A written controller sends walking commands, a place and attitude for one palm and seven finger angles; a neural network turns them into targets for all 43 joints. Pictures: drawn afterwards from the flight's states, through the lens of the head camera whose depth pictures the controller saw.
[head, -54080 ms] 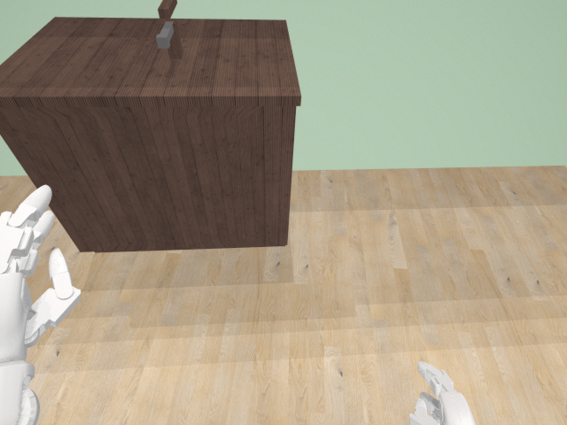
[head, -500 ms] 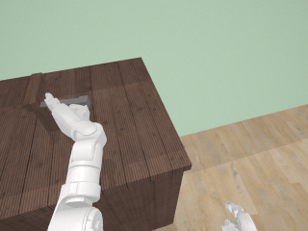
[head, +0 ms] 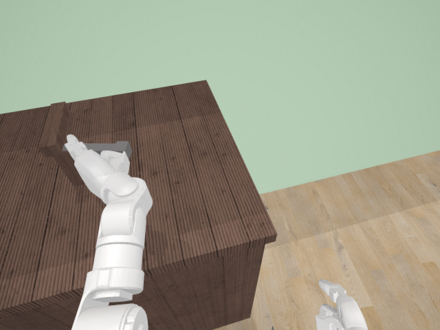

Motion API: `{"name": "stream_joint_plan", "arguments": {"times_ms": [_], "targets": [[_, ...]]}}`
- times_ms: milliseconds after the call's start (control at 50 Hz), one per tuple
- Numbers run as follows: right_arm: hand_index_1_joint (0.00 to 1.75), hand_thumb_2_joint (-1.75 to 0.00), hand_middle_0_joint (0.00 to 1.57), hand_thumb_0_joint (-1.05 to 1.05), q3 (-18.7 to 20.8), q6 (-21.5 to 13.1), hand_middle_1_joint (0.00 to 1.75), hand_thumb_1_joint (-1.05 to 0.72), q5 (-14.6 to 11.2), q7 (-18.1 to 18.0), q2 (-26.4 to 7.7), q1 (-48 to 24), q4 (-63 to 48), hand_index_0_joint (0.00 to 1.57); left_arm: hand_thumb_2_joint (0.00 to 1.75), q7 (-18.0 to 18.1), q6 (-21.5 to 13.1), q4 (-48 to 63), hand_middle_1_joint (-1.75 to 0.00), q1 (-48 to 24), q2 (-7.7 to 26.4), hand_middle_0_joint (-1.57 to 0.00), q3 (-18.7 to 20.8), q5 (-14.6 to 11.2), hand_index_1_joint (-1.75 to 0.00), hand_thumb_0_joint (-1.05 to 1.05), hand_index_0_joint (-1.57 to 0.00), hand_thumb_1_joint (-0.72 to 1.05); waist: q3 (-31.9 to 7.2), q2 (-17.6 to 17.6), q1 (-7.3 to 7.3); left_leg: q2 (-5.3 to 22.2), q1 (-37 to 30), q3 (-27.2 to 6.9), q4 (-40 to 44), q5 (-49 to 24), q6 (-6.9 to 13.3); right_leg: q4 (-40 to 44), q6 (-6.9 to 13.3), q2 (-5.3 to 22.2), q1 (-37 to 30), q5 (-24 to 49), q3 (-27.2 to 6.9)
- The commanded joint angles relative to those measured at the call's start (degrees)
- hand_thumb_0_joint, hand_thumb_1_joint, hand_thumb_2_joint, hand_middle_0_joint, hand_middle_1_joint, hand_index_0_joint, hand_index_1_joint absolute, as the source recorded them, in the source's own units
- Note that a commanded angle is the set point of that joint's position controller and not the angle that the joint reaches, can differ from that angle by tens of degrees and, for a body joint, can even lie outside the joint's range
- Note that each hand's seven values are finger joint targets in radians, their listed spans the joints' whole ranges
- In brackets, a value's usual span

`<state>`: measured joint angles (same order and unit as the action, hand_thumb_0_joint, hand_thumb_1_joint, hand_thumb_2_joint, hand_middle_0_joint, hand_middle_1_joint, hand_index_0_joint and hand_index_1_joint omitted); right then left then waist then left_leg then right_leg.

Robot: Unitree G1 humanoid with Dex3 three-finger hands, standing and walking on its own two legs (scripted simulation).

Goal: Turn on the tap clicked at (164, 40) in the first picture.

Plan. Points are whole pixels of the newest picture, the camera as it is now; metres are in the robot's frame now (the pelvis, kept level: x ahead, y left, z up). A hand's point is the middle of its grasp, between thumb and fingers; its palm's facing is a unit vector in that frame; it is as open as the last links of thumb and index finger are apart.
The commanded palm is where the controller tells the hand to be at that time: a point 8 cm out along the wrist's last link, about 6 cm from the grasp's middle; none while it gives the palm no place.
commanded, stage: lift the hand up off the lever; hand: left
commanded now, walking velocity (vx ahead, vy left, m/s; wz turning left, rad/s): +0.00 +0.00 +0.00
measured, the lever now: (122, 151) +0.41 +0.25 +0.11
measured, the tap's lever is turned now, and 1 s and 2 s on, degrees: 72 68 64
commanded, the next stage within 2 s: draw the hand back beside the body in 0.84 s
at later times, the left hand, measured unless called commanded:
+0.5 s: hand (122, 156) +0.37 +0.23 +0.13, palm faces +0.83 -0.55 -0.05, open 7.8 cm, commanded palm +0.32 +0.24 +0.18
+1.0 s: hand (121, 160) +0.36 +0.23 +0.13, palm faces +0.80 -0.60 -0.05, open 7.8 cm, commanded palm +0.31 +0.24 +0.19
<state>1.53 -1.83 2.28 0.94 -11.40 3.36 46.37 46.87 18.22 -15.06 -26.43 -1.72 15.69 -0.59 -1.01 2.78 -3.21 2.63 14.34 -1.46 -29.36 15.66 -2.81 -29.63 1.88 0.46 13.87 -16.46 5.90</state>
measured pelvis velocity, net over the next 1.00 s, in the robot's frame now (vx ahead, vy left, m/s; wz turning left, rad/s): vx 0.00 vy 0.00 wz -0.01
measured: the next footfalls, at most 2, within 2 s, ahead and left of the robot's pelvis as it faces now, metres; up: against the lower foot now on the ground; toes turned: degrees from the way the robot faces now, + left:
none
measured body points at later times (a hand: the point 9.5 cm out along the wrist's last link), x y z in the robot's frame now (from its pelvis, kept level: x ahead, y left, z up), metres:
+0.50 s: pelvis +0.00 +0.00 +0.00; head +0.00 -0.02 +0.45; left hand +0.32 +0.25 +0.14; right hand +0.19 -0.22 -0.11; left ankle +0.00 +0.15 -0.74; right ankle -0.01 -0.09 -0.74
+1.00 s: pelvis +0.00 +0.00 +0.00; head +0.00 -0.03 +0.45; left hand +0.32 +0.25 +0.14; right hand +0.20 -0.22 -0.10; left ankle +0.00 +0.15 -0.74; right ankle -0.01 -0.09 -0.74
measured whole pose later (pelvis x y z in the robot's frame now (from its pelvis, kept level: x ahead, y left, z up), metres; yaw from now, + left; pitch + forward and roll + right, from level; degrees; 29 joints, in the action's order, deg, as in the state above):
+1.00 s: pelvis +0.00 +0.00 +0.00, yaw -1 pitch +0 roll +0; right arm 0.6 -2.7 1.2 -0.1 -11.1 2.6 45.8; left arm 42.5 23.2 -9.3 -23.7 -0.4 17.3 -1.8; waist -0.2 2.5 -3.0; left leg 2.8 12.5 -0.7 -27.7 14.9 -3.0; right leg -29.4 2.2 0.3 13.0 -16.2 5.2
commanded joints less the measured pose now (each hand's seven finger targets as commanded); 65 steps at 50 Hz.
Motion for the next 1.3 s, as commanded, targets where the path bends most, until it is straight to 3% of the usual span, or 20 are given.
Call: {"name": "stream_joint_plan", "arguments": {"times_ms": [0, 60, 100, 260, 300, 320, 600, 680, 920, 940, 960, 1000, 1080, 1100, 1120, 1140, 1160, 1180, 1200, 1280], "targets": [[0.3, -0.9, 0.2, 0.0, 1.7, -3.0, 0.3, -0.9, 0.1, -0.5, -5.9, -8.8, -7.9, 0.2, 0.9, 1.2, -7.1, 21.1, -0.15, -33.8, 12.1, -0.15, -3.6, 5.4, -0.15, 0.0, -0.15, 0.9, -22.8, 0.4, 0.3, -1.1, -9.0, 1.8, 1.0, -23.4, 1.6, 3.3, -0.2, 0.9, -7.5, 19.3, -0.4], [0.3, -0.9, 0.2, 0.0, 1.4, -3.5, 0.3, -0.9, 0.1, -0.3, -5.4, -9.5, -7.8, 0.2, 0.9, 1.3, -7.2, 20.8, -0.15, -36.4, 10.2, -0.15, -5.6, 5.6, -0.15, 0.0, -0.15, 0.9, -22.7, 0.9, 0.7, -1.2, -8.9, 1.9, 1.1, -21.9, 1.7, 3.7, -0.3, 1.1, -6.7, 17.5, -0.6], [0.3, -0.9, 0.2, 0.0, 1.6, -3.3, 0.3, -0.9, 0.2, -0.6, -5.7, -9.1, -7.8, 0.2, 0.9, 1.4, -7.5, 21.4, -0.15, -35.4, 13.8, -0.15, -2.5, 5.7, -0.15, 0.0, -0.15, 0.9, -24.1, 1.7, -0.17, -1.2, -9.3, 1.9, 1.3, -23.0, 1.6, 3.4, -0.2, 0.9, -8.2, 18.6, -0.7], [0.3, -0.9, 0.2, 0.0, 1.3, -3.7, 0.3, -0.9, -0.1, -0.6, -5.5, -9.7, -8.1, 0.2, 0.9, 1.1, -7.2, 22.4, -0.15, -37.2, 13.8, -0.15, -3.0, 5.5, -0.15, 0.0, -0.15, 0.9, -23.5, -0.3, 0.39, -1.0, -8.7, 2.1, 1.3, -22.0, 2.1, 3.9, -0.5, 1.3, -8.4, 18.9, -1.1], [0.3, -0.9, 0.2, 0.0, 1.5, -3.4, 0.3, -0.9, 0.0, -0.8, -5.6, -9.6, -8.0, 0.2, 0.9, 0.9, -7.3, 23.6, -0.15, -35.3, 15.9, -0.15, -1.3, 5.8, -0.15, 0.0, -0.15, 0.9, -24.8, 2.5, -0.29, -1.1, -9.3, 2.1, 1.3, -23.2, 1.8, 3.5, -0.2, 1.2, -9.2, 19.3, -1.0], [0.3, -0.9, 0.2, 0.0, 1.3, -3.7, 0.3, -0.9, -0.2, -0.6, -5.4, -9.9, -8.2, 0.2, 0.9, 0.8, -7.0, 23.8, -0.15, -36.3, 13.2, -0.15, -3.7, 5.9, -0.15, 0.0, -0.15, 0.9, -24.4, 3.3, 0.17, -1.1, -9.6, 2.4, 1.2, -23.7, 1.7, 3.4, -0.2, 1.4, -8.5, 19.7, -1.1], [0.3, -0.9, 0.2, 0.0, 1.6, -4.4, 0.3, -0.9, -0.3, -0.7, -5.6, -9.2, -8.4, 0.2, 0.9, 0.5, -6.5, 29.4, -0.15, -35.6, 17.1, -0.15, -1.2, 5.8, -0.15, 0.0, -0.15, 0.9, -26.8, 3.3, -0.59, -1.0, -10.9, 2.5, 1.1, -27.1, 1.4, 2.7, -0.1, 1.3, -10.4, 23.3, -0.9], [0.3, -0.9, 0.2, 0.0, 1.3, -4.8, 0.3, -0.9, -0.4, -0.5, -5.3, -9.5, -8.8, 0.2, 0.9, 0.3, -5.9, 30.3, -0.15, -35.1, 14.2, -0.15, -3.8, 5.5, -0.15, 0.0, -0.15, 0.9, -26.1, 3.4, -0.22, -1.1, -10.9, 2.9, 0.7, -27.4, 1.6, 2.6, -0.3, 1.5, -9.7, 24.4, -1.0], [0.3, -0.9, 0.2, 0.0, 1.2, -4.7, 0.3, -0.9, -0.6, -0.6, -5.3, -9.6, -8.5, 0.2, 0.9, 0.2, -5.7, 29.7, -0.15, -35.0, 14.9, -0.15, -3.2, 5.4, -0.15, 0.0, -0.15, 0.9, -25.9, 3.8, -0.34, -1.1, -10.9, 2.7, 1.3, -27.0, 1.2, 2.8, -0.2, 1.4, -9.6, 23.1, -1.0], [0.3, -0.9, 0.2, 0.0, 1.1, -2.7, 0.3, -0.9, -1.2, -1.9, -7.0, -7.5, -9.9, 0.2, 0.9, -8.3, -5.5, 36.1, -0.15, -30.0, 13.8, -0.15, -10.8, 5.0, -0.15, 0.0, -0.15, 0.9, -26.4, -2.3, 3.29, -1.6, -12.9, 2.8, 1.0, -25.9, 2.9, 0.5, -0.4, 0.9, -10.7, 25.8, -2.3], [0.3, -0.9, 0.2, 0.0, 1.7, -2.3, 0.3, -0.9, -1.7, -3.2, -6.8, -7.5, -11.2, 0.2, 0.9, -11.8, -5.5, 38.2, -0.16, -28.8, 18.3, -0.15, -6.1, 3.8, -0.16, 0.0, -0.15, 0.9, -27.2, 0.0, 2.05, -1.9, -13.4, 3.6, 1.3, -25.8, 3.6, 0.9, -0.3, 0.9, -12.0, 27.4, -2.9], [0.3, -0.9, 0.2, 0.0, 0.6, -1.6, 0.3, -0.9, -2.2, -4.7, -5.7, -7.6, -12.4, 0.2, 0.9, -16.7, -5.8, 43.8, -0.16, -24.0, 19.5, -0.15, -6.4, 2.4, -0.16, 0.0, -0.15, 0.9, -25.7, 4.5, 1.49, -1.9, -14.4, 3.0, 2.1, -26.7, 3.5, 1.6, -0.1, 0.9, -12.6, 27.5, -3.2], [0.3, -0.9, 0.2, 0.0, -0.5, -2.5, 0.3, -0.9, -2.7, -5.9, -5.5, -6.5, -14.1, 0.2, 0.9, -23.8, -9.3, 50.5, -0.17, -14.3, 21.5, -0.16, -7.0, 0.5, -0.17, 0.0, -0.16, 0.9, -20.5, 2.9, 1.73, -1.5, -14.6, 2.3, 3.0, -24.9, 3.6, 2.9, 0.0, 0.6, -11.1, 25.6, -3.2], [0.3, -0.9, 0.2, 0.0, -0.8, -2.8, 0.3, -0.9, -2.8, -6.3, -5.1, -6.7, -14.4, 0.2, 0.9, -24.7, -10.6, 52.6, -0.18, -12.1, 22.2, -0.16, -5.7, -0.4, -0.18, 0.0, -0.16, 0.9, -19.9, 6.7, 1.19, -1.7, -15.0, 2.3, 3.4, -24.4, 3.3, 3.2, 0.2, 0.5, -10.8, 24.1, -3.2], [0.3, -0.9, 0.2, 0.0, -1.0, -3.3, 0.3, -0.9, -2.9, -6.4, -5.0, -6.7, -14.5, 0.2, 0.9, -25.0, -11.5, 53.7, -0.18, -10.6, 22.1, -0.16, -5.2, -1.4, -0.18, 0.0, -0.16, 0.9, -19.9, 5.9, 1.17, -1.8, -15.2, 2.3, 3.8, -24.2, 3.2, 3.7, 0.1, 0.5, -11.3, 23.9, -3.1], [0.3, -0.9, 0.2, 0.0, 0.3, -4.3, 0.3, -0.9, -1.9, -5.0, -8.3, -3.1, -14.0, 0.2, 0.9, -27.2, -14.2, 46.1, -0.18, -1.3, 37.6, -0.16, 4.4, -2.4, -0.18, 0.0, -0.16, 0.9, -19.8, 6.5, 1.29, -0.8, -14.8, 1.7, 3.4, -23.1, 3.7, 3.6, 0.0, 1.5, -12.2, 24.5, -3.6], [0.3, -0.9, 0.2, 0.0, -0.2, -4.7, 0.3, -0.9, -2.0, -4.2, -7.0, -3.2, -14.8, 0.2, 0.9, -29.3, -16.5, 47.3, -0.19, -0.6, 32.4, -0.16, 0.3, -2.6, -0.19, 0.0, -0.16, 0.9, -20.0, 7.4, 1.14, -1.6, -13.9, 1.8, 4.0, -24.3, 3.6, 3.4, 0.0, 1.8, -13.7, 25.8, -3.5], [0.3, -0.9, 0.2, 0.0, -0.2, -5.1, 0.3, -0.9, -2.3, -3.9, -6.9, -3.2, -15.3, 0.2, 0.9, -30.6, -18.5, 47.4, -0.19, 0.1, 31.7, -0.16, -0.7, -2.7, -0.19, 0.0, -0.16, 0.9, -17.2, 5.4, 1.59, -1.3, -13.9, 1.8, 4.2, -24.2, 3.5, 4.0, -0.1, 1.7, -12.6, 25.6, -3.1], [0.3, -0.9, 0.2, 0.0, -0.2, -5.1, 0.3, -0.9, -2.6, -3.6, -6.8, -3.3, -15.3, 0.2, 0.9, -31.8, -19.6, 45.2, -0.19, 2.6, 30.3, -0.16, -1.7, -2.8, -0.19, 0.0, -0.16, 0.9, -14.0, 9.0, 1.6, -1.3, -13.9, 1.9, 5.0, -22.8, 3.3, 5.0, 0.1, 1.7, -11.0, 23.2, -3.4], [0.3, -0.9, 0.2, 0.0, -0.4, -3.7, 0.3, -0.9, -3.2, -3.2, -6.8, -3.4, -16.3, 0.2, 0.9, -36.0, -22.0, 29.7, -0.2, 12.9, 23.6, -0.17, -6.5, -3.2, -0.2, 0.0, -0.17, 0.9, -1.3, -7.7, 1.9, -0.7, -9.5, 2.2, 7.5, -11.7, 4.4, 8.7, -1.0, 1.0, -6.4, 14.6, -2.9]]}}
